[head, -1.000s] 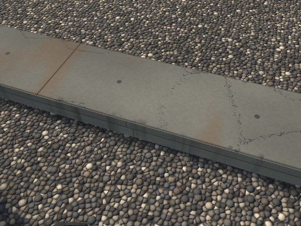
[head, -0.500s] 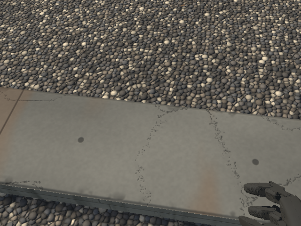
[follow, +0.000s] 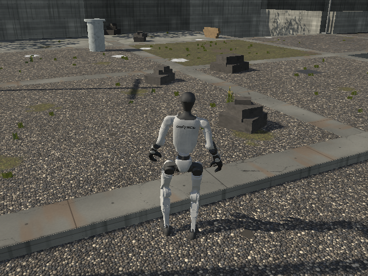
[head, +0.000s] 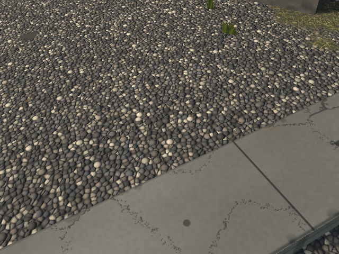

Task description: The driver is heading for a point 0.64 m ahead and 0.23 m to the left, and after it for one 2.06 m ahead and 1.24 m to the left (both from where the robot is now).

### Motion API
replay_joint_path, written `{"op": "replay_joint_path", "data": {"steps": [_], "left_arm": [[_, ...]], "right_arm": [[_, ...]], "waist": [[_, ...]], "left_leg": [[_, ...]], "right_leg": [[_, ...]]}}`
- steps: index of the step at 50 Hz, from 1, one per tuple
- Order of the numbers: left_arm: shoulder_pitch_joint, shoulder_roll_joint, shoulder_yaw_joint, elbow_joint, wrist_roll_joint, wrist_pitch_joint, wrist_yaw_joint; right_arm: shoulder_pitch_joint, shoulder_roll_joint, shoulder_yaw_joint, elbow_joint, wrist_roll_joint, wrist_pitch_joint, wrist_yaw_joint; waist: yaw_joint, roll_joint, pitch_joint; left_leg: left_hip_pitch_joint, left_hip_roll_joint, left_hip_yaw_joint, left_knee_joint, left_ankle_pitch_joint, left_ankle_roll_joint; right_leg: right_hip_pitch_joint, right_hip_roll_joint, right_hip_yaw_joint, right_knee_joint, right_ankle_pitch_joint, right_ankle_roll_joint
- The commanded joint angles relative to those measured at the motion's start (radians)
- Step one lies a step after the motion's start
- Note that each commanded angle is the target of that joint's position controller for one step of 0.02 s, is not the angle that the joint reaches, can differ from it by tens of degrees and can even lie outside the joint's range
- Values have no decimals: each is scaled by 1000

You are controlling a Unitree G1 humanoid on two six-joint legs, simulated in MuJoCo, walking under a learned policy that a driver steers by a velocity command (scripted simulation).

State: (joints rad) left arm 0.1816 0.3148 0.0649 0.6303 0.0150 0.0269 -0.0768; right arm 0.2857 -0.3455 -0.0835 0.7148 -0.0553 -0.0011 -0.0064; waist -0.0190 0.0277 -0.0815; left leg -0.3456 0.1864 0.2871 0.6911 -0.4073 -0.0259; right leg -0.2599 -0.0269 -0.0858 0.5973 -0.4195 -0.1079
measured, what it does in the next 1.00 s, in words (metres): climbs, turning left: left foot 0.12 m higher, then right foot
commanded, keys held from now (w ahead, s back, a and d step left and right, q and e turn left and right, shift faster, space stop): w+shift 0.02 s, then w+q+shift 0.98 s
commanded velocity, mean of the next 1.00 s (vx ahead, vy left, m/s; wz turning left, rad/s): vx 0.94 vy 0.00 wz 0.55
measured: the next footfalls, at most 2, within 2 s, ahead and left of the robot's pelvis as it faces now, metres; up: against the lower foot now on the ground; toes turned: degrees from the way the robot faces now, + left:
left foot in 0.42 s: +0.44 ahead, +0.03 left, +0.12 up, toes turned +7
right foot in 0.84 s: +0.88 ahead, -0.02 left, +0.12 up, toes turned +30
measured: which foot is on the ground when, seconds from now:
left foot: up 0.00-0.40, down 0.42-0.84, up 0.86-1.00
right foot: down 0.00-0.42, up 0.44-0.82, down 0.84-1.00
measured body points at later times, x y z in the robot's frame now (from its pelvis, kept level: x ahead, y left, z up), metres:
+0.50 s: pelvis +0.34 +0.01 +0.02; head +0.36 -0.02 +0.46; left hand +0.39 +0.26 -0.09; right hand +0.48 -0.22 -0.12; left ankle +0.40 +0.03 -0.61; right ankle +0.13 -0.13 -0.52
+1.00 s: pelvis +0.80 +0.08 +0.12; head +0.82 +0.09 +0.57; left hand +0.70 +0.36 +0.02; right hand +1.10 -0.07 +0.04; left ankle +0.69 +0.10 -0.49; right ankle +0.84 -0.05 -0.61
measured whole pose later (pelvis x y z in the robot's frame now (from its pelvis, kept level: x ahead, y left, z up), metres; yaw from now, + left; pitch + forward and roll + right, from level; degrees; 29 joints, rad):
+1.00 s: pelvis +0.80 +0.08 +0.12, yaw +36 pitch +4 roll -3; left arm 0.33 0.32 0.06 0.72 0.05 -0.11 0.01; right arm 0.21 -0.37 -0.08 0.68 -0.02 -0.02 0.04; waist 0.02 0.06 -0.03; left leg -0.57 -0.01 -0.02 1.38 -0.28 0.11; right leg -0.23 0.00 -0.11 0.50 -0.31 0.00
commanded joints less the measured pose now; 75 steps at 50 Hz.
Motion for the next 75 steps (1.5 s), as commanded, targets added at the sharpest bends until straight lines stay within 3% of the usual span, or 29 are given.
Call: {"op": "replay_joint_path", "data": {"steps": [1,6,10,15,18,20,21,22,23,24,27,30,32,36,40,42,43,44,47,56,59,61,62,63,64,65,66,69,75], "left_arm": [[220,196,27,-9,-10,-30,52],[195,100,-7,34,18,-97,78],[336,88,-15,138,48,-132,57],[349,23,-53,245,21,-140,90],[275,126,-44,174,-36,-146,125],[218,235,6,141,-8,-129,126],[151,256,22,107,-26,-118,108],[100,21,-30,41,6,-142,60],[103,22,-40,-52,50,-171,33],[59,38,-40,-66,52,-188,16],[-35,-90,-88,-116,54,-161,45],[-67,-109,-107,-178,65,-94,80],[-175,9,-83,-219,43,-103,73],[-231,-67,-103,-212,15,-102,37],[-48,73,-41,-152,-12,-120,79],[333,171,13,-35,15,-126,120],[318,216,19,-52,74,-129,119],[216,182,31,-63,73,-126,103],[146,29,-6,-11,48,-145,86],[225,51,-16,163,13,-175,79],[286,119,-1,171,7,-165,102],[263,217,23,151,3,-143,122],[183,225,29,127,9,-129,120],[131,193,33,103,13,-111,102],[135,26,-11,53,43,-114,90],[201,72,-11,-66,10,-132,87],[119,112,-19,-72,20,-155,83],[115,95,-29,-49,53,-127,87],[-60,-19,-74,-100,25,-92,46]], "right_arm": [[-257,88,48,-216,-25,-9,20],[-135,-34,27,-118,0,-38,44],[-227,79,49,-154,62,-12,16],[-385,131,104,-259,38,2,21],[-176,101,103,-157,34,15,56],[82,21,66,-82,41,14,54],[240,-62,22,-31,41,4,59],[150,-170,-6,3,41,6,45],[61,-205,-32,-36,68,12,22],[73,-165,-28,-12,57,14,3],[98,30,23,81,4,-37,-12],[68,-16,21,104,42,-93,11],[17,-35,15,50,52,-100,6],[118,-106,-23,68,68,-97,5],[85,-162,-50,42,48,-94,10],[-41,-39,-22,-29,27,-112,20],[75,96,24,-79,74,-108,3],[80,15,26,-86,80,-90,-8],[-147,-47,7,-115,30,-52,38],[-347,15,61,-241,20,6,98],[-315,0,57,-192,36,1,107],[-108,-47,35,-152,16,-9,92],[143,-96,4,-78,14,-15,70],[240,-148,-32,-17,40,-20,42],[150,-231,-52,-31,56,-7,22],[128,-301,-69,-87,27,7,20],[129,-246,-65,-87,35,11,11],[33,-135,-30,-63,35,-34,-7],[13,-82,-5,-7,57,-104,12]], "waist": [[143,-367,143],[40,-86,126],[43,-55,202],[-18,-38,283],[-89,-49,-5],[-220,-240,-158],[-329,-206,-188],[-182,171,-134],[-109,173,-251],[-90,43,-125],[28,-179,154],[104,-123,166],[61,-138,236],[-23,-13,76],[83,92,-89],[230,-50,-229],[115,-315,-324],[105,-279,-338],[95,-15,6],[10,-74,249],[0,-111,114],[-146,-162,60],[-266,-161,-22],[-280,-47,-53],[-147,160,-9],[-90,142,-285],[-110,-13,-199],[49,-137,117],[41,-45,160]], "left_leg": [[-787,-143,-183,597,-135,-19],[-779,-41,-267,808,189,8],[-1058,-185,-384,1238,-24,106],[-965,-170,-206,961,-66,171],[-167,-308,49,714,66,207],[3,-372,-54,543,-147,260],[187,-352,-277,329,-156,352],[288,-164,-893,-68,-325,452],[388,-63,-1422,-360,-443,475],[307,-41,-1464,-435,-515,432],[-132,-133,-1094,-324,-135,378],[-211,-213,-794,-391,-35,352],[-341,-263,-679,-522,150,348],[-85,-268,-604,-524,582,274],[207,-236,-677,-64,1039,174],[-75,-278,-596,417,379,162],[-360,-320,-477,704,-119,131],[-486,-255,-409,798,-1,140],[-491,-143,-389,728,147,134],[-416,-135,-184,317,371,138],[-91,-287,-50,170,407,193],[105,-321,-74,106,287,239],[379,-306,-165,56,304,285],[572,-259,-273,-69,322,326],[623,-130,-519,28,519,338],[861,37,-954,-191,303,547],[752,58,-1089,-383,56,517],[237,-51,-880,-453,199,437],[-177,-220,-539,-553,349,311]], "right_leg": [[299,-272,715,-364,-166,-172],[309,-192,400,-433,48,-132],[359,-248,234,-365,324,-89],[193,-183,6,-557,461,17],[47,-160,-140,-340,1870,28],[207,-233,-78,140,2219,39],[92,-151,-82,618,1947,47],[-367,145,-20,1106,351,90],[-509,147,207,1200,293,60],[-566,112,233,1220,312,49],[-615,54,219,1216,130,62],[-680,-14,190,1106,-44,63],[-442,-65,94,607,115,110],[-107,16,40,173,481,100],[134,77,89,-86,343,108],[602,-122,222,-55,154,79],[814,-434,689,-70,240,1],[723,-448,884,-220,-27,-89],[324,-305,507,-317,16,-41],[124,-145,-125,-472,750,117],[211,-129,-194,-333,1432,138],[190,-217,-157,16,1664,152],[61,-229,-125,300,1558,140],[-117,-83,-133,710,741,119],[-423,46,-104,1105,-88,116],[-612,51,119,1203,-77,132],[-664,6,173,1092,10,129],[-515,-87,179,811,-7,159],[-94,-122,87,177,498,143]]}}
